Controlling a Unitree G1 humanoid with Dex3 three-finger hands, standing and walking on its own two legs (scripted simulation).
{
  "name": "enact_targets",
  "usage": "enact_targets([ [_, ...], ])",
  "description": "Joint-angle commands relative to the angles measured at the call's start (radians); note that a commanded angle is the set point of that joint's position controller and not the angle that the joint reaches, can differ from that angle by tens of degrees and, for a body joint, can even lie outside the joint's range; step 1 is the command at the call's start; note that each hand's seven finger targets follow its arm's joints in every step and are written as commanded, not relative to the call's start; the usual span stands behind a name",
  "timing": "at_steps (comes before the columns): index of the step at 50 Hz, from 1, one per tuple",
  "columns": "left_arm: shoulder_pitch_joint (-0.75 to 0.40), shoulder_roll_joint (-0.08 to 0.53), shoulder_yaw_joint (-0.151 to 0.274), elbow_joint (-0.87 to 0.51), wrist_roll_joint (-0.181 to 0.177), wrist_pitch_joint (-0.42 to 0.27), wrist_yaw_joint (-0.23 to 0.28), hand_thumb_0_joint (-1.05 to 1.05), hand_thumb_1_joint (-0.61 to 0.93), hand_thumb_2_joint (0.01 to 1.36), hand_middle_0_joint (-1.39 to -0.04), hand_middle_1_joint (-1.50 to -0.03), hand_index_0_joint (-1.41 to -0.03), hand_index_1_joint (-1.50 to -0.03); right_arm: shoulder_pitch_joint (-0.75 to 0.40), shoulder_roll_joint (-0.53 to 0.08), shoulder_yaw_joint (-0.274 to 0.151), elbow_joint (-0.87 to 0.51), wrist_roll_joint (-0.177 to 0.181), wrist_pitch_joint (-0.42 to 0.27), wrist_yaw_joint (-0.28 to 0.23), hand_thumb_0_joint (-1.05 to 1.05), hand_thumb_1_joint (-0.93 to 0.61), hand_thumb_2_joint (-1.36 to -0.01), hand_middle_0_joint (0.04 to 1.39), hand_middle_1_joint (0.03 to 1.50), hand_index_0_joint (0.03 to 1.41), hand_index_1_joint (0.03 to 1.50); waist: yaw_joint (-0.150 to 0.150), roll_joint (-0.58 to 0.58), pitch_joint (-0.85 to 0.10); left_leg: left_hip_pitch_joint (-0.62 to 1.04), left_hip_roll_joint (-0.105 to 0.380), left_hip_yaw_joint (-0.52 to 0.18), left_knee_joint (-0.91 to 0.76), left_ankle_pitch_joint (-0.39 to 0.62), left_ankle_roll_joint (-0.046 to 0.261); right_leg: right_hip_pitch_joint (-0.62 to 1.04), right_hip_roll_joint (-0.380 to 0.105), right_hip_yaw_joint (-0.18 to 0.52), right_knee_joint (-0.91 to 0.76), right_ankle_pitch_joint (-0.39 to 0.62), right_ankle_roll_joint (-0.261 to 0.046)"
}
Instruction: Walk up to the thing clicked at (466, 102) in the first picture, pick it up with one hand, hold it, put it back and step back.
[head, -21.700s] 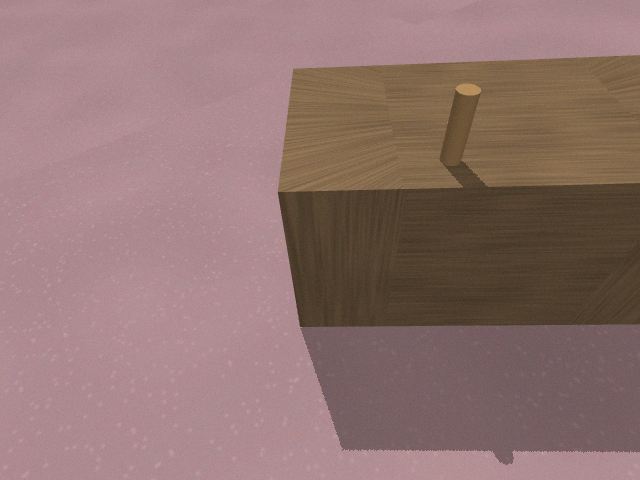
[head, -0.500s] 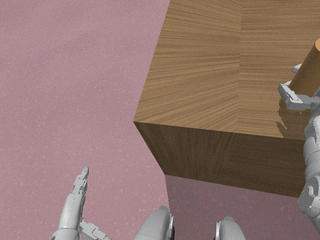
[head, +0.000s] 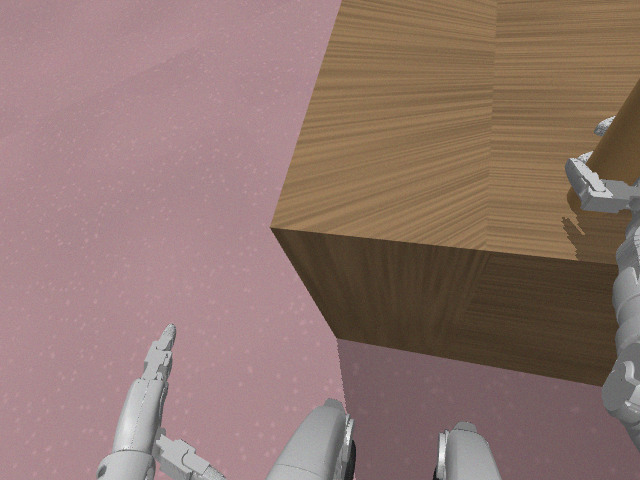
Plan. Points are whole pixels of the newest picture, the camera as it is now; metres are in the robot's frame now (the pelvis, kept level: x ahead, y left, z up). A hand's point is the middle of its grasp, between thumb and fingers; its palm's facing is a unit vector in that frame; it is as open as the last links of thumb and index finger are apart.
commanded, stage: loosen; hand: right
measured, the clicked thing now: (625, 151) +0.50 -0.22 +0.07
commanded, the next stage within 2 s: open in 0.06 s
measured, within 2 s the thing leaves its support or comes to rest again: neither
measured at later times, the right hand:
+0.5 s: hand (606, 161) +0.51 -0.22 +0.04, palm faces +0.22 +0.98 +0.01, open 11.9 cm
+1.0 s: hand out of the picture +0.51 -0.28 +0.15, palm faces +0.28 +0.96 -0.02, open 16.4 cm
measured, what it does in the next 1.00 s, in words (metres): stands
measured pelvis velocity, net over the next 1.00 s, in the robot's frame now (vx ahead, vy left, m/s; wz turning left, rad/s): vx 0.02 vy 0.00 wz -0.01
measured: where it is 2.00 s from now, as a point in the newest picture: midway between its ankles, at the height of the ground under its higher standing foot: outside the picture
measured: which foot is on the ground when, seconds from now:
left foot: down 0.00-1.00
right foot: down 0.00-1.00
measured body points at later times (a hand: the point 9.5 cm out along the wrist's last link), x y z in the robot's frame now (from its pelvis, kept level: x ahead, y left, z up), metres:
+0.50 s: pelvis +0.01 +0.00 +0.00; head +0.13 -0.04 +0.43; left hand +0.16 +0.27 +0.01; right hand +0.49 -0.27 +0.04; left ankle +0.04 +0.14 -0.64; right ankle +0.03 -0.12 -0.64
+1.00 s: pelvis +0.02 +0.00 +0.03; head +0.11 -0.03 +0.47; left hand +0.17 +0.27 +0.01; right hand +0.49 -0.33 +0.15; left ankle +0.04 +0.14 -0.64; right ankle +0.03 -0.12 -0.64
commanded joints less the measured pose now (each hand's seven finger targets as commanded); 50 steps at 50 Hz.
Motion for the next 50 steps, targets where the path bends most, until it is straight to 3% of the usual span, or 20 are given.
enact_targets([
  [1,0.015,0.163,0.092,-0.223,0.001,-0.048,0.016,0.000,-0.504,0.024,-0.056,-0.057,-0.067,-0.044,-0.465,-0.240,0.004,-0.222,-0.001,-0.067,0.004,0.000,-0.209,-1.054,1.290,1.201,1.301,1.202,0.020,-0.228,-0.525,0.196,-0.028,0.028,-0.113,0.255,0.046,0.405,0.010,-0.008,-0.156,0.286,-0.014],
  [3,0.068,0.162,0.099,-0.190,-0.003,-0.040,0.013,0.000,-0.501,0.021,-0.057,-0.059,-0.070,-0.044,-0.431,-0.235,0.005,-0.188,0.003,-0.060,0.005,0.000,-0.166,-0.894,1.254,1.101,1.259,1.102,0.023,-0.216,-0.472,0.198,-0.028,0.030,-0.123,0.237,0.045,0.367,0.016,-0.010,-0.163,0.250,-0.015],
  [4,0.063,0.165,0.096,-0.199,-0.005,-0.041,0.013,0.000,-0.499,0.019,-0.056,-0.058,-0.069,-0.043,-0.450,-0.274,-0.015,-0.219,0.000,-0.060,0.001,0.000,-0.131,-0.835,1.235,1.071,1.239,1.072,0.006,-0.221,-0.484,0.217,-0.025,0.023,-0.124,0.241,0.043,0.352,0.019,-0.015,-0.160,0.246,-0.019],
  [5,0.038,0.171,0.104,-0.233,-0.007,-0.042,0.016,0.000,-0.502,0.021,-0.055,-0.057,-0.068,-0.042,-0.459,-0.283,-0.017,-0.251,-0.002,-0.058,0.001,0.000,-0.091,-0.768,1.219,1.021,1.221,1.022,0.014,-0.213,-0.523,0.233,-0.024,0.019,-0.127,0.246,0.041,0.359,0.017,-0.016,-0.152,0.241,-0.024],
  [8,0.041,0.167,0.105,-0.204,-0.005,-0.043,0.015,0.000,-0.506,0.027,-0.055,-0.060,-0.068,-0.045,-0.435,-0.227,0.007,-0.212,0.008,-0.049,0.009,0.000,0.086,-0.591,1.176,0.896,1.177,0.897,0.023,-0.209,-0.467,0.196,-0.028,0.026,-0.120,0.234,0.042,0.341,0.015,-0.013,-0.151,0.236,-0.022],
  [10,0.022,0.166,0.102,-0.220,-0.010,-0.047,0.017,0.000,-0.534,0.049,-0.053,-0.052,-0.056,-0.048,-0.443,-0.262,-0.015,-0.230,0.009,-0.049,0.006,0.000,0.215,-0.540,1.039,0.812,1.047,0.812,0.011,-0.193,-0.490,0.228,-0.024,0.019,-0.124,0.246,0.038,0.319,0.019,-0.017,-0.140,0.234,-0.028],
  [13,0.016,0.158,0.093,-0.215,-0.008,-0.050,0.017,0.000,-0.542,0.054,-0.052,-0.052,-0.054,-0.051,-0.436,-0.225,0.006,-0.200,0.009,-0.045,0.012,0.000,0.334,-0.378,0.964,0.674,0.968,0.675,0.019,-0.181,-0.467,0.219,-0.025,0.017,-0.127,0.227,0.039,0.303,0.017,-0.018,-0.142,0.212,-0.028],
  [16,0.025,0.154,0.085,-0.220,-0.011,-0.047,0.018,0.000,-0.545,0.055,-0.052,-0.052,-0.053,-0.052,-0.427,-0.263,-0.010,-0.208,0.003,-0.043,0.009,0.000,0.400,-0.269,0.868,0.560,0.869,0.561,0.005,-0.203,-0.477,0.217,-0.026,0.021,-0.123,0.224,0.041,0.327,0.016,-0.017,-0.153,0.222,-0.022],
  [25,0.052,0.174,0.113,-0.208,-0.011,-0.035,0.015,0.000,-0.554,0.060,-0.049,-0.050,-0.046,-0.054,-0.368,-0.213,0.000,-0.221,0.019,-0.028,0.015,0.000,0.487,-0.180,0.556,0.369,0.559,0.369,0.007,-0.189,-0.465,0.199,-0.029,0.033,-0.113,0.261,0.044,0.353,0.013,-0.009,-0.152,0.286,-0.019],
  [27,0.047,0.164,0.106,-0.217,-0.012,-0.038,0.015,0.000,-0.553,0.059,-0.050,-0.050,-0.046,-0.055,-0.410,-0.244,-0.009,-0.272,0.014,-0.035,0.010,0.000,0.454,-0.197,0.492,0.348,0.495,0.348,-0.010,-0.199,-0.510,0.231,-0.026,0.023,-0.117,0.288,0.041,0.367,0.018,-0.019,-0.141,0.299,-0.024],
  [31,0.051,0.162,0.098,-0.216,-0.012,-0.037,0.014,0.000,-0.561,0.063,-0.047,-0.048,-0.040,-0.055,-0.386,-0.221,-0.005,-0.260,0.017,-0.039,0.010,0.000,0.461,-0.170,0.403,0.289,0.403,0.289,-0.005,-0.189,-0.518,0.246,-0.028,0.027,-0.109,0.330,0.040,0.383,0.018,-0.017,-0.137,0.356,-0.022],
  [33,0.048,0.164,0.093,-0.229,-0.013,-0.031,0.013,0.000,-0.519,0.035,-0.055,-0.052,-0.057,-0.048,-0.376,-0.274,-0.034,-0.278,0.013,-0.041,0.005,0.000,0.413,-0.229,0.272,0.269,0.278,0.269,-0.027,-0.203,-0.536,0.276,-0.027,0.025,-0.111,0.342,0.041,0.390,0.021,-0.020,-0.146,0.377,-0.018],
  [36,0.083,0.194,0.129,-0.239,-0.016,-0.017,0.017,0.000,-0.514,0.033,-0.051,-0.050,-0.054,-0.046,-0.415,-0.342,-0.054,-0.370,0.004,-0.039,0.008,0.000,0.368,-0.254,0.283,0.287,0.284,0.287,-0.026,-0.234,-0.611,0.337,-0.024,0.018,-0.130,0.401,0.035,0.465,0.023,-0.028,-0.146,0.432,-0.021],
  [37,0.088,0.211,0.147,-0.229,-0.021,-0.011,0.020,0.000,-0.512,0.031,-0.051,-0.049,-0.054,-0.045,-0.380,-0.347,-0.066,-0.359,0.014,-0.030,0.010,0.000,0.377,-0.240,0.270,0.273,0.270,0.273,-0.020,-0.221,-0.605,0.345,-0.026,0.022,-0.140,0.405,0.035,0.478,0.023,-0.025,-0.155,0.440,-0.020],
  [39,0.095,0.199,0.139,-0.174,-0.026,-0.001,0.019,0.000,-0.513,0.031,-0.051,-0.048,-0.053,-0.044,-0.382,-0.362,-0.070,-0.370,0.022,-0.013,0.012,0.000,0.382,-0.204,0.243,0.235,0.240,0.235,-0.048,-0.260,-0.536,0.321,-0.026,0.025,-0.154,0.366,0.041,0.485,0.024,-0.023,-0.189,0.446,-0.011],
  [42,0.039,0.164,0.090,-0.152,-0.032,0.000,0.021,0.000,-0.522,0.036,-0.049,-0.044,-0.049,-0.044,-0.431,-0.393,-0.067,-0.421,0.024,0.009,0.024,0.000,0.419,-0.144,0.194,0.175,0.189,0.175,-0.080,-0.271,-0.547,0.356,-0.023,0.018,-0.185,0.370,0.040,0.535,0.022,-0.029,-0.213,0.461,-0.011],
  [45,0.021,0.126,0.044,-0.065,-0.042,-0.002,0.025,0.000,-0.541,0.046,-0.050,-0.040,-0.044,-0.045,-0.408,-0.364,-0.033,-0.353,0.032,0.054,0.055,0.000,0.509,-0.048,0.093,0.069,0.087,0.069,-0.070,-0.248,-0.455,0.390,-0.019,0.012,-0.214,0.407,0.039,0.499,0.024,-0.034,-0.238,0.452,-0.015],
  [48,-0.041,0.159,0.053,-0.077,-0.056,-0.005,0.037,0.000,-0.538,0.038,-0.050,-0.041,-0.047,-0.043,-0.447,-0.435,-0.054,-0.315,0.037,0.108,0.092,0.000,0.530,-0.038,0.078,0.058,0.074,0.058,-0.076,-0.210,-0.470,0.449,-0.014,0.006,-0.255,0.411,0.034,0.528,0.022,-0.035,-0.276,0.434,-0.020],
  [49,-0.022,0.145,0.036,-0.029,-0.057,-0.004,0.036,0.000,-0.542,0.039,-0.051,-0.043,-0.048,-0.045,-0.413,-0.397,-0.033,-0.260,0.040,0.130,0.109,0.000,0.531,-0.038,0.073,0.055,0.070,0.055,-0.077,-0.193,-0.417,0.449,-0.014,0.008,-0.265,0.407,0.033,0.510,0.024,-0.037,-0.289,0.424,-0.022],
  [50,0.006,0.155,0.051,0.015,-0.062,-0.005,0.037,0.000,-0.539,0.036,-0.051,-0.043,-0.050,-0.044,-0.386,-0.371,-0.019,-0.203,0.047,0.149,0.129,0.000,0.537,-0.042,0.072,0.058,0.070,0.058,-0.052,-0.146,-0.366,0.434,-0.016,0.012,-0.277,0.400,0.030,0.485,0.023,-0.032,-0.297,0.406,-0.026],
])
